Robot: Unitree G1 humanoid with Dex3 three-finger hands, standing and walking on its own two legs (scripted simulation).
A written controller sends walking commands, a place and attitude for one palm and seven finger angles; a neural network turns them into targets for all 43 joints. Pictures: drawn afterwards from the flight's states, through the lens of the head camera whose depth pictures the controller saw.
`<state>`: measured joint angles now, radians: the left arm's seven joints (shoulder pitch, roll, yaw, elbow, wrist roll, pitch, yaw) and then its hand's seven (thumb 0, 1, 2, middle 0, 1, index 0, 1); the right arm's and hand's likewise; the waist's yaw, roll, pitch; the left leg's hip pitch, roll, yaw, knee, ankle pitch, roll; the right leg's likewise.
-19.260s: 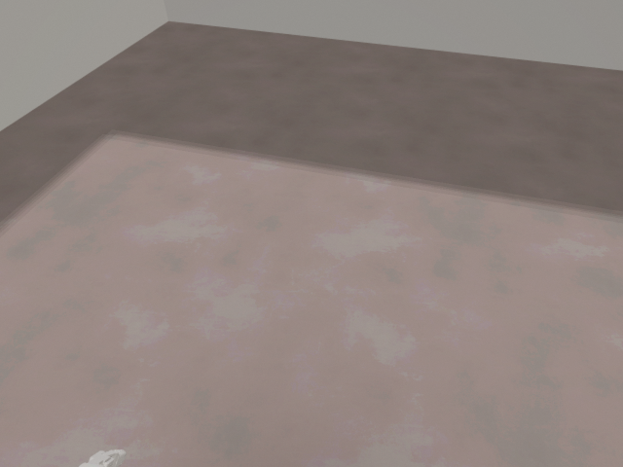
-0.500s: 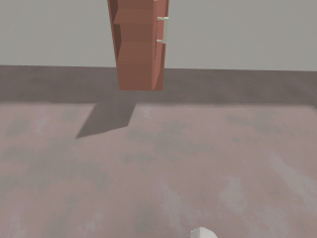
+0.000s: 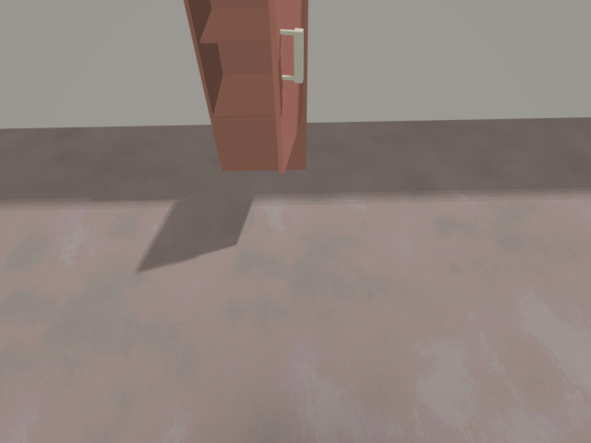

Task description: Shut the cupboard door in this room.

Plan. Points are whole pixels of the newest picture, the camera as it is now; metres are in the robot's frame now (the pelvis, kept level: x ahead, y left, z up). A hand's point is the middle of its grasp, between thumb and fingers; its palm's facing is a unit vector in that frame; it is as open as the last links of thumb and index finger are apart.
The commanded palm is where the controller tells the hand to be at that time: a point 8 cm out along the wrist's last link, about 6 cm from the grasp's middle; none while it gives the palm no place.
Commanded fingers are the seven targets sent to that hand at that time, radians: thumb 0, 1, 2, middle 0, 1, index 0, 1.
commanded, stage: stand and wait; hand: left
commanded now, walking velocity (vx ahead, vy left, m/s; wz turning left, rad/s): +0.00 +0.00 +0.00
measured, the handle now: (291, 56) +1.10 +0.07 +0.00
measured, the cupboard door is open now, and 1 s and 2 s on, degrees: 78 78 78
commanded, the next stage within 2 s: look at it before walking up in 0.86 s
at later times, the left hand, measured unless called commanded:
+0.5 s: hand out of the picture -0.01 +0.17 -0.17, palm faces +0.03 -0.99 -0.15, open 7.4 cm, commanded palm none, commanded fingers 0.00 0.90 0.90 -0.20 -0.30 -0.20 -0.30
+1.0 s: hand out of the picture +0.06 +0.19 -0.17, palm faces +0.00 -0.98 -0.19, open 7.3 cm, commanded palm none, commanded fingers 0.00 0.90 0.90 -0.20 -0.30 -0.20 -0.30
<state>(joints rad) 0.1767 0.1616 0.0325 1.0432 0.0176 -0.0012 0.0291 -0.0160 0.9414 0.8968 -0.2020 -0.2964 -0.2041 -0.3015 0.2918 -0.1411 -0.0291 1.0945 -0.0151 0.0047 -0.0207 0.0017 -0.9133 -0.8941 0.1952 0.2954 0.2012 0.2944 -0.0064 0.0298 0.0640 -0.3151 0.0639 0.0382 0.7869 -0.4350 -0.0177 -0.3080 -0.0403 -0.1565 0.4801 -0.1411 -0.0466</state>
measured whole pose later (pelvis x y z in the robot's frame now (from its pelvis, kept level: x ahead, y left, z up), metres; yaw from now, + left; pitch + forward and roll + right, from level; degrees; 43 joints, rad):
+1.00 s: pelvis +0.06 +0.02 +0.01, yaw -2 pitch -2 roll +0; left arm 0.29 0.14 0.00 1.14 0.01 -0.01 0.04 0.01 0.92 0.90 -0.20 -0.30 -0.20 -0.30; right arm 0.32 -0.10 -0.01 1.17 -0.01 -0.02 -0.04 0.00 -0.91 -0.89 0.20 0.30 0.20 0.29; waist 0.00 0.01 0.03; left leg -0.06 0.03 0.09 0.40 -0.31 -0.01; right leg -0.21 -0.04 -0.10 0.44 -0.20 0.00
